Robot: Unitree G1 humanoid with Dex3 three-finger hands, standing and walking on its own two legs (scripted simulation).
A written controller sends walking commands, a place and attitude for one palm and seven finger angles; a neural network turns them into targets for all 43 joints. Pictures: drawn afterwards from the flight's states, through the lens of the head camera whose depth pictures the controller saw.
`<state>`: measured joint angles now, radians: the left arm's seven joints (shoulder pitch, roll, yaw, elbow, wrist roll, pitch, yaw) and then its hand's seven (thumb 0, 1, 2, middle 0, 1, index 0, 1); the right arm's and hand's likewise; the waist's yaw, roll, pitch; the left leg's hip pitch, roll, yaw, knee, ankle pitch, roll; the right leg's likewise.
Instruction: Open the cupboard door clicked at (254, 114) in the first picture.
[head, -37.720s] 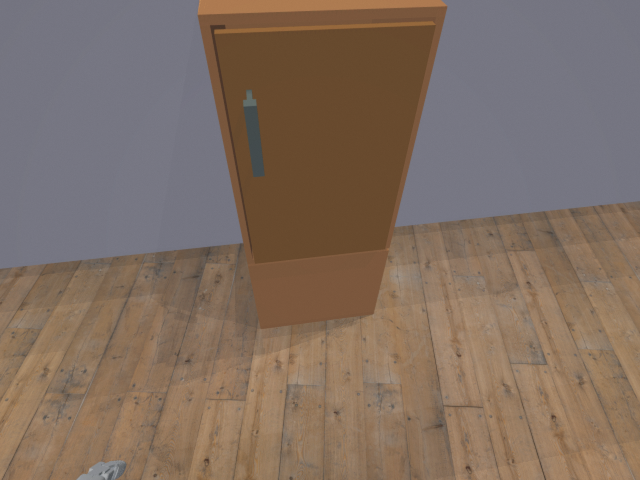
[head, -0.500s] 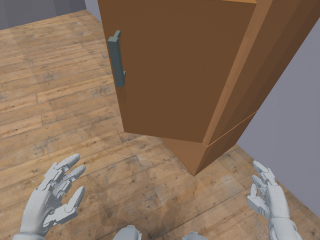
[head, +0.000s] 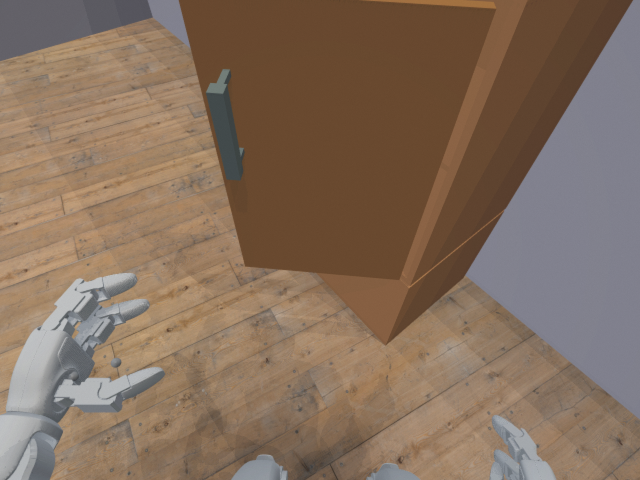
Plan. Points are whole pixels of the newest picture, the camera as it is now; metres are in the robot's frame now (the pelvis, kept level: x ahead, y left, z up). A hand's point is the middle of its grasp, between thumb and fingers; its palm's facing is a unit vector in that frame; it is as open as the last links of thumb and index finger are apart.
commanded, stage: raise the hand with hooked fingers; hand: left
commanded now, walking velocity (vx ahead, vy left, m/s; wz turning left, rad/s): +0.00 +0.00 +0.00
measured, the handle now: (230, 127) +0.56 +0.16 +0.11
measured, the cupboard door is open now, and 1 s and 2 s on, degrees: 45 45 45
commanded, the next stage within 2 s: move the hooked fingers beside the handle in 1.22 s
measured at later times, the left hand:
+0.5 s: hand (71, 305) +0.27 +0.27 +0.11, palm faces +0.01 -1.00 -0.05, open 13.8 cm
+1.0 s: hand (74, 266) +0.31 +0.27 +0.13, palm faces -0.01 -1.00 -0.02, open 14.0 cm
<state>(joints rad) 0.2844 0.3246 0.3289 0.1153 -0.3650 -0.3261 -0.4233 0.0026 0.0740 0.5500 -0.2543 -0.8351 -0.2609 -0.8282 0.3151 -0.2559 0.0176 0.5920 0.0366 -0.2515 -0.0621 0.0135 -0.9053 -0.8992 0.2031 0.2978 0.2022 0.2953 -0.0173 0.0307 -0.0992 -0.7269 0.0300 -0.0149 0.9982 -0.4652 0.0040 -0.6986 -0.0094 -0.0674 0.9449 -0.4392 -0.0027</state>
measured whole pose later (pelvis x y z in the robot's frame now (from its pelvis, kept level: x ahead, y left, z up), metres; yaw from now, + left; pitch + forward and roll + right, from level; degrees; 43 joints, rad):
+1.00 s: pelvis +0.01 +0.00 +0.03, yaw +0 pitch +6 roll -1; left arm -0.07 0.44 0.45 0.40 -0.36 -0.16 -0.54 -0.01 -0.50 0.30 -0.30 -1.20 -0.30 -1.20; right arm 0.30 -0.29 0.04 0.57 0.05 -0.21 -0.09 0.01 -0.91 -0.90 0.20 0.30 0.20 0.30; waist 0.00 0.02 -0.07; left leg -0.48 0.03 0.01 0.76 -0.38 0.01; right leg -0.46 -0.01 -0.05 0.71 -0.36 0.00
